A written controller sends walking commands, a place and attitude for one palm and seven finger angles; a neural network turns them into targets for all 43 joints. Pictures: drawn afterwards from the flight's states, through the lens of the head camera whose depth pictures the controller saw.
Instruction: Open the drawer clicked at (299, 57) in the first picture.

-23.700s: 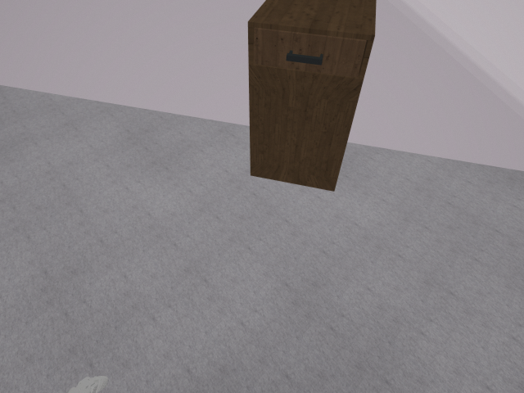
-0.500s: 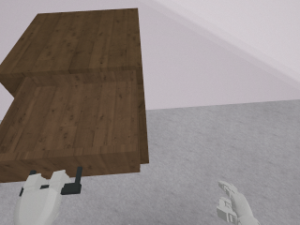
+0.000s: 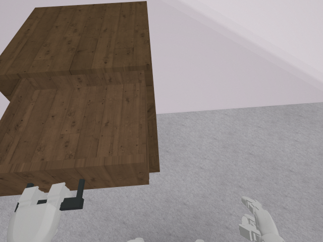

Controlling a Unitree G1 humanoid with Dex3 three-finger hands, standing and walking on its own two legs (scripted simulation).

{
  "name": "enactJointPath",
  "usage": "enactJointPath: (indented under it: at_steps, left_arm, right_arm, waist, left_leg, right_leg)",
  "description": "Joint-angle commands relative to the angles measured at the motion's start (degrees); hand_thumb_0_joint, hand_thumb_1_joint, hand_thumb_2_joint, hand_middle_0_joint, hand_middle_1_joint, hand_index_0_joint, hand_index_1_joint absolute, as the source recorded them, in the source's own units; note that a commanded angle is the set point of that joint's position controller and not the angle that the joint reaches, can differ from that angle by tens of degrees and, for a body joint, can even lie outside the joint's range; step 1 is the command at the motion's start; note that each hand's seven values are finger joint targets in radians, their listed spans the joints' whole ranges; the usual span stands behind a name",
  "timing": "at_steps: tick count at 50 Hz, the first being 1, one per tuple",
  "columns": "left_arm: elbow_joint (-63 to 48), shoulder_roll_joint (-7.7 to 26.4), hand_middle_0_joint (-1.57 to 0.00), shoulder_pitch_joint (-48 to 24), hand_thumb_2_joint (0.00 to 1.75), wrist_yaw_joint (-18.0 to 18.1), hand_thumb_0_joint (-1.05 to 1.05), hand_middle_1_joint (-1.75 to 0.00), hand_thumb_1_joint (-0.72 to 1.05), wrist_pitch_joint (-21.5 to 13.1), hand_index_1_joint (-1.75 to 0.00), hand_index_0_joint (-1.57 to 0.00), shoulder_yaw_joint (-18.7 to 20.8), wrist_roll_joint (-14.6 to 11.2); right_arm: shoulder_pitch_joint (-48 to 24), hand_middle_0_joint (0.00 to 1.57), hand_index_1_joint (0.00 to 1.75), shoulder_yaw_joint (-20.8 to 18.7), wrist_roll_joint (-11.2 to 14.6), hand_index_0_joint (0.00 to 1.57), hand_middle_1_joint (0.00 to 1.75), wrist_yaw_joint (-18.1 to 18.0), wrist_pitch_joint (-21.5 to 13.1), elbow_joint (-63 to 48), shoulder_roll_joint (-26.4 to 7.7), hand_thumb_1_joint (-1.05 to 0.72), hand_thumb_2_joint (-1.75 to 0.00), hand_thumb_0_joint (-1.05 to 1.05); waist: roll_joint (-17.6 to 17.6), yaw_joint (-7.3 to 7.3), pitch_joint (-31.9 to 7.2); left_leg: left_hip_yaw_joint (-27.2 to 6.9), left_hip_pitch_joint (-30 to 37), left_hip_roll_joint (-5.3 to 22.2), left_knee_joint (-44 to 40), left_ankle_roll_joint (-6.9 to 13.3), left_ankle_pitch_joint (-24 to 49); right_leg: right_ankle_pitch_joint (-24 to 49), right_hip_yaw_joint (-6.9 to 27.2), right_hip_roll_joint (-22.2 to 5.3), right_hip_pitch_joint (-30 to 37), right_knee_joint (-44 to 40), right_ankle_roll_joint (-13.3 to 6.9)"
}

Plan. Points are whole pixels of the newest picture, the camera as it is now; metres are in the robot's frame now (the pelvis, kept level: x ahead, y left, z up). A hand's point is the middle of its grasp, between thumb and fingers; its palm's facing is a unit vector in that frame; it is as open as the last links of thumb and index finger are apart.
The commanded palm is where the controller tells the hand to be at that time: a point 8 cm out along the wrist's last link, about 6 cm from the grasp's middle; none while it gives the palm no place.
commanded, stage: open the thumb to release the handle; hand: left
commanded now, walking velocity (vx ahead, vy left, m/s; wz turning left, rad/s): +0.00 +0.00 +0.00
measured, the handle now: (53, 195) +0.22 +0.27 +0.01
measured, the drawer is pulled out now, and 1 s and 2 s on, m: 0.30 0.30 0.30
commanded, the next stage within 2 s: lift the hand off the handle in 0.44 s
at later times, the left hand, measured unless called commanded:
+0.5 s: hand (48, 225) +0.16 +0.27 +0.00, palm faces -0.03 -0.05 -1.00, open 12.9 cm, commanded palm +0.14 +0.26 +0.04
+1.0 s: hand (49, 218) +0.17 +0.26 +0.01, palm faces +0.00 -0.04 -1.00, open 13.7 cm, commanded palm +0.15 +0.26 +0.07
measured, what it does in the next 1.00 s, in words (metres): stands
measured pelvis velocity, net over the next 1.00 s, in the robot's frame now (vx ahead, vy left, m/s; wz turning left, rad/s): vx -0.02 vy -0.01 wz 0.03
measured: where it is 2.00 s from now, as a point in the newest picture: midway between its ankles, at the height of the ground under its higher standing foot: outside the picture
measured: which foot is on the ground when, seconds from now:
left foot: down 0.00-1.00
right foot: down 0.00-1.00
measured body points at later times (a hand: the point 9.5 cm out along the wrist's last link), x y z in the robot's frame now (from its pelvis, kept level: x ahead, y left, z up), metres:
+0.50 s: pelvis -0.01 -0.01 +0.01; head +0.04 -0.02 +0.46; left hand +0.15 +0.27 +0.05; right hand +0.20 -0.23 -0.09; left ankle -0.03 +0.11 -0.67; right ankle -0.01 -0.11 -0.67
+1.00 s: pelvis -0.02 -0.01 +0.01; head +0.02 -0.03 +0.46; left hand +0.16 +0.26 +0.06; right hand +0.18 -0.23 -0.09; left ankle -0.03 +0.11 -0.67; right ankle -0.01 -0.11 -0.67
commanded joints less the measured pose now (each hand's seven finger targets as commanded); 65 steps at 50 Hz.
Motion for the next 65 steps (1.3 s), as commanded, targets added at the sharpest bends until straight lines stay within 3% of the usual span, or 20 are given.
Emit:
enactJointPath:
  at_steps: [1,5,7,10,14,16,17,18,22,26,27,30,33,36,39,42,46,52,61,65]
  left_arm:
    - [-6.6,8.4,-0.38,1.2,0.78,4.4,0.0,-1.32,0.62,0.8,-1.32,-0.38,8.6,-0.1]
    - [-7.7,6.5,-0.36,-2.6,0.66,2.9,0.0,-1.29,0.34,3.3,-1.29,-0.36,4.8,-1.3]
    - [-5.8,7.4,-0.35,-1.0,0.6,1.9,0.0,-1.27,0.2,3.6,-1.27,-0.35,5.3,-1.2]
    - [-4.6,7.3,-0.33,-4.2,0.51,0.4,0.0,-1.25,-0.01,4.2,-1.25,-0.33,4.0,-0.8]
    - [-2.9,8.0,-0.32,-5.8,0.39,-0.7,0.0,-1.22,-0.29,3.2,-1.22,-0.32,4.4,-0.3]
    - [-4.3,9.0,-0.3,-7.4,0.33,-0.9,0.0,-1.21,-0.43,2.7,-1.21,-0.3,4.8,-0.1]
    - [-3.0,7.9,-0.3,-6.7,0.3,-1.0,0.0,-1.2,-0.5,2.6,-1.2,-0.3,4.1,-0.1]
    - [-3.7,8.3,-0.3,-9.4,0.3,-1.1,0.0,-1.2,-0.5,2.3,-1.2,-0.3,4.1,0.1]
    - [-2.7,7.3,-0.3,-7.7,0.3,-1.2,0.0,-1.2,-0.5,1.3,-1.2,-0.3,3.8,-0.1]
    - [-4.4,7.9,-0.3,-10.3,0.3,-0.5,0.0,-1.2,-0.5,0.8,-1.2,-0.3,3.9,0.5]
    - [-3.8,4.6,-0.3,-9.5,0.3,-0.7,0.0,-1.2,-0.5,1.1,-1.2,-0.3,0.6,0.3]
    - [-3.6,7.8,-0.3,-10.6,0.3,0.0,0.0,-1.2,-0.5,1.0,-1.2,-0.3,3.8,0.6]
    - [-3.3,7.6,-0.3,-12.7,0.3,0.4,0.0,-1.2,-0.5,1.6,-1.2,-0.3,3.2,1.2]
    - [-4.4,9.1,-0.3,-12.9,0.3,1.2,0.0,-1.2,-0.5,2.2,-1.2,-0.3,4.8,1.4]
    - [-1.7,8.2,-0.3,-12.3,0.3,1.0,0.0,-1.2,-0.5,3.1,-1.2,-0.3,4.7,0.8]
    - [-1.3,7.5,-0.3,-15.3,0.3,0.3,0.0,-1.2,-0.5,3.9,-1.2,-0.3,3.1,0.2]
    - [-6.8,10.3,-0.3,-17.4,0.3,-0.9,0.0,-1.2,-0.5,4.4,-1.2,-0.3,4.4,-0.8]
    - [-8.1,9.6,-0.3,-17.3,0.3,-2.9,0.0,-1.2,-0.5,4.6,-1.2,-0.3,3.3,-1.8]
    - [-12.6,11.5,-0.3,-15.6,0.3,-6.0,0.0,-1.2,-0.5,4.8,-1.2,-0.3,4.9,-2.7]
    - [-13.2,11.7,-0.3,-14.9,0.3,-8.0,0.0,-1.2,-0.5,5.4,-1.2,-0.3,5.1,-3.2]
  right_arm:
    - [-5.3,0.2,0.3,-2.3,0.0,0.2,0.3,-1.1,-2.8,-7.9,-6.1,-0.9,-0.9,0.0]
    - [-5.4,0.2,0.3,-2.4,0.6,0.2,0.3,-2.1,-2.7,-7.8,-6.5,-0.9,-0.9,0.0]
    - [-5.2,0.2,0.3,-2.1,1.0,0.2,0.3,-2.7,-2.8,-7.4,-6.1,-0.9,-0.9,0.0]
    - [-6.2,0.2,0.3,-1.4,1.1,0.2,0.3,-3.2,-2.7,-7.4,-6.1,-0.9,-0.9,0.0]
    - [-5.9,0.2,0.3,-1.1,1.1,0.2,0.3,-3.6,-3.1,-7.1,-5.6,-0.9,-0.9,0.0]
    - [-6.6,0.2,0.3,-0.7,0.7,0.2,0.3,-3.6,-3.1,-7.4,-5.7,-0.9,-0.9,0.0]
    - [-6.0,0.2,0.3,-1.1,1.1,0.2,0.3,-3.7,-3.3,-7.1,-5.5,-0.9,-0.9,0.0]
    - [-6.3,0.2,0.3,-0.8,0.8,0.2,0.3,-3.6,-3.2,-7.0,-5.7,-0.9,-0.9,0.0]
    - [-5.8,0.2,0.3,-1.4,0.9,0.2,0.3,-3.4,-3.6,-6.9,-5.4,-0.9,-0.9,0.0]
    - [-6.2,0.2,0.3,-1.3,0.4,0.2,0.3,-3.2,-3.6,-7.2,-5.7,-0.9,-0.9,0.0]
    - [-5.8,0.2,0.3,-1.6,0.5,0.2,0.3,-3.0,-3.7,-7.2,-5.4,-0.9,-0.9,0.0]
    - [-5.7,0.2,0.3,-1.7,0.5,0.2,0.3,-3.2,-3.8,-7.0,-5.8,-0.9,-0.9,0.0]
    - [-6.2,0.2,0.3,-1.5,0.4,0.2,0.3,-3.3,-3.5,-6.8,-5.8,-0.9,-0.9,0.0]
    - [-6.2,0.2,0.3,-1.4,0.5,0.2,0.3,-3.3,-3.4,-6.9,-5.7,-0.9,-0.9,0.0]
    - [-6.0,0.2,0.3,-1.7,1.1,0.2,0.3,-3.9,-3.4,-6.4,-5.5,-0.9,-0.9,0.0]
    - [-6.0,0.2,0.3,-1.6,1.3,0.2,0.3,-4.3,-3.5,-6.2,-5.6,-0.9,-0.9,0.0]
    - [-6.5,0.2,0.3,-1.1,1.4,0.2,0.3,-4.8,-3.8,-6.9,-5.7,-0.9,-0.9,0.0]
    - [-6.9,0.2,0.3,-0.7,1.7,0.2,0.3,-5.2,-4.3,-6.8,-5.5,-0.9,-0.9,0.0]
    - [-7.4,0.2,0.3,-0.4,1.9,0.2,0.3,-4.9,-4.4,-7.2,-5.4,-0.9,-0.9,0.0]
    - [-8.3,0.2,0.3,-0.1,2.2,0.2,0.3,-4.8,-4.2,-7.1,-5.4,-0.9,-0.9,0.0]
  waist:
    - [0.3,2.32,-12.0]
    - [-1.0,0.68,-12.4]
    - [-1.5,1.4,-11.0]
    - [-3.7,0.86,-8.1]
    - [-3.1,1.55,-6.5]
    - [-1.4,1.9,-7.7]
    - [-0.6,1.75,-6.6]
    - [-0.4,1.42,-6.8]
    - [-0.1,1.8,-6.2]
    - [-0.7,1.78,-8.6]
    - [-0.5,0.99,-7.3]
    - [-1.6,1.48,-8.4]
    - [-3.0,1.37,-8.3]
    - [-0.1,2.2,-10.5]
    - [-2.0,1.77,-8.5]
    - [-1.5,1.06,-7.4]
    - [-0.1,1.65,-10.2]
    - [-0.3,1.48,-6.0]
    - [-1.1,2.72,-6.2]
    - [-0.9,2.96,-3.4]
  left_leg:
    - [-1.5,10.6,-2.2,-5.6,0.3,25.3]
    - [-1.6,11.5,-2.0,-6.5,0.8,25.8]
    - [-1.5,11.4,-2.0,-7.4,0.9,25.2]
    - [-1.7,10.1,-2.0,-8.8,1.1,22.3]
    - [-1.4,10.1,-2.4,-9.7,1.1,20.0]
    - [-1.1,11.0,-2.6,-9.8,1.1,20.3]
    - [-1.2,10.9,-2.5,-10.0,1.1,19.8]
    - [-1.3,11.1,-2.6,-9.9,1.0,19.8]
    - [-1.4,10.9,-2.5,-10.1,1.1,19.2]
    - [-1.4,11.3,-2.5,-9.5,0.9,19.7]
    - [-1.4,11.3,-2.5,-9.3,1.1,19.5]
    - [-1.6,10.3,-2.5,-9.1,1.1,19.8]
    - [-1.4,9.4,-2.8,-8.8,1.0,18.9]
    - [-1.0,10.6,-2.9,-8.9,0.8,19.6]
    - [-1.1,9.2,-2.9,-9.3,0.9,18.2]
    - [-1.0,9.2,-2.9,-9.8,1.2,16.5]
    - [-1.0,12.4,-3.0,-11.4,1.2,17.9]
    - [-1.3,14.7,-2.8,-14.1,1.3,17.6]
    - [-1.1,18.8,-2.7,-17.3,1.1,21.4]
    - [-1.0,19.5,-2.7,-19.2,1.0,21.5]
  right_leg:
    - [24.7,-0.9,1.1,6.0,-6.4,-2.2]
    - [26.2,-2.0,0.9,8.6,-8.0,-1.7]
    - [26.0,-2.2,1.1,10.0,-8.8,-1.5]
    - [23.7,-2.4,1.0,9.9,-10.1,-1.4]
    - [21.1,-2.1,1.0,10.3,-11.3,-1.5]
    - [21.0,-1.6,0.7,10.2,-11.4,-1.5]
    - [20.5,-2.0,0.9,10.3,-11.6,-1.6]
    - [19.6,-1.8,0.8,9.0,-11.6,-1.6]
    - [18.9,-2.3,1.0,9.6,-11.8,-1.8]
    - [18.7,-1.8,0.8,8.5,-11.1,-1.8]
    - [18.7,-2.4,0.9,8.0,-11.3,-1.8]
    - [19.6,-2.2,1.0,8.9,-10.8,-1.9]
    - [19.5,-1.8,0.8,8.2,-10.7,-1.6]
    - [19.8,-1.3,0.6,9.0,-10.3,-1.9]
    - [19.4,-1.6,1.0,9.7,-11.0,-1.7]
    - [17.8,-1.6,0.7,9.6,-12.0,-1.5]
    - [18.1,-1.1,0.4,12.4,-13.4,-1.4]
    - [16.3,-1.7,0.4,13.0,-16.1,-1.3]
    - [20.3,-1.3,0.2,18.2,-18.7,-1.2]
    - [21.0,-1.3,0.0,19.9,-20.7,-1.1]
